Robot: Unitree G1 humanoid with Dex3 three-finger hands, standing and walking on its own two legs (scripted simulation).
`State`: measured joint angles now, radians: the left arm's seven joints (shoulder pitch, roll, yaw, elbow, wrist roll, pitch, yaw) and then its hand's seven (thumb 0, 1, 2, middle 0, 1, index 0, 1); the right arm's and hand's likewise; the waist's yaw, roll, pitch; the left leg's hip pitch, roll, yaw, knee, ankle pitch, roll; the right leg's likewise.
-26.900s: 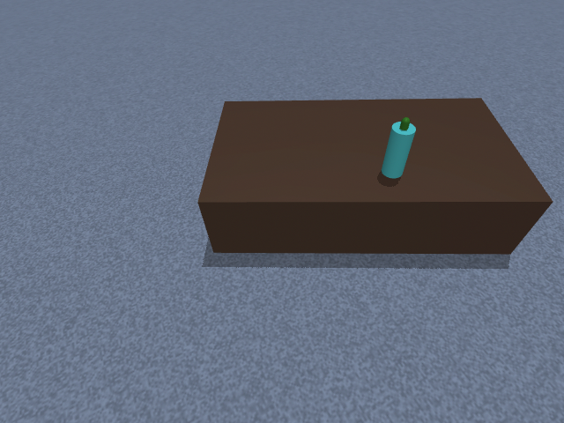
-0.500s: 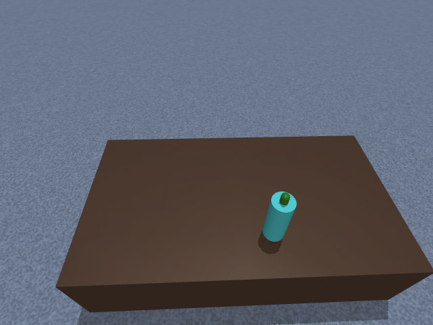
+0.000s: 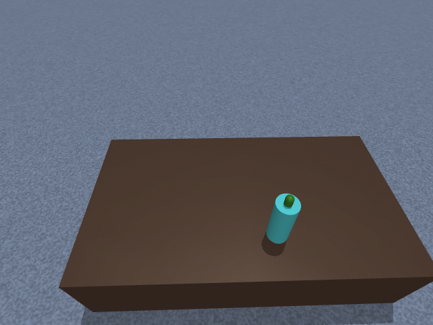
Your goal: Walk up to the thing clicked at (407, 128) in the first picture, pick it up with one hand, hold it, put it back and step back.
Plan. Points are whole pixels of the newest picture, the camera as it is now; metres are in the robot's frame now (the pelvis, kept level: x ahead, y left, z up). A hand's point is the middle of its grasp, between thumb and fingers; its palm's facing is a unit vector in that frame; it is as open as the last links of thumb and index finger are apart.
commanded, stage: stand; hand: right
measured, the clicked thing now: (283, 216) +0.54 -0.20 -0.33
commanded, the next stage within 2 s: step back in 1.64 s
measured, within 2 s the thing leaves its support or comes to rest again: neither
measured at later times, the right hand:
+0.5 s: hand out of the picture +0.08 -0.26 -0.15, palm faces -0.02 +0.93 -0.36, open 7.3 cm
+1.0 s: hand out of the picture +0.07 -0.26 -0.15, palm faces -0.03 +0.94 -0.35, open 7.3 cm
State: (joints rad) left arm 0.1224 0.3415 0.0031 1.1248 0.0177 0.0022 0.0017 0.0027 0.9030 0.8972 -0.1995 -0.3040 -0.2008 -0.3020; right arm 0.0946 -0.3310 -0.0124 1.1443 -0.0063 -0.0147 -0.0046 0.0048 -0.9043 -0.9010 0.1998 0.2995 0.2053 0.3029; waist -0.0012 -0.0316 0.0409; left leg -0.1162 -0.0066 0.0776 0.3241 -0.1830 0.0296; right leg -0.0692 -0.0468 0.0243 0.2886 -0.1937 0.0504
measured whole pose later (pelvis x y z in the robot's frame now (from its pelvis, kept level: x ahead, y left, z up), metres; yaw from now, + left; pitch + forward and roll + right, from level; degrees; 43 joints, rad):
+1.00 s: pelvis +0.00 -0.01 +0.00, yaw +2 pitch -1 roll +0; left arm 0.13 0.34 0.00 1.12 0.02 -0.01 0.00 0.00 0.90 0.90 -0.20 -0.30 -0.20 -0.30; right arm 0.11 -0.34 -0.01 1.15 -0.01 -0.02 0.00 0.01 -0.91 -0.90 0.20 0.30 0.20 0.30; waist 0.00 -0.02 0.05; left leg -0.12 -0.01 0.05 0.32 -0.17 0.02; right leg -0.07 -0.05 -0.01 0.29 -0.19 0.04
